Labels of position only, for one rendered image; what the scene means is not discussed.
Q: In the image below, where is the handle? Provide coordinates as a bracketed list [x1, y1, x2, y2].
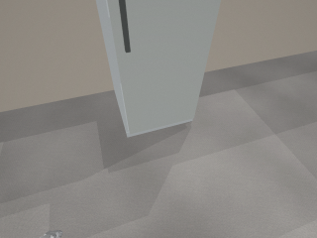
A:
[119, 0, 131, 53]

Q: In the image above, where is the fridge door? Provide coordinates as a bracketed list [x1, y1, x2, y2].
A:
[107, 0, 221, 134]

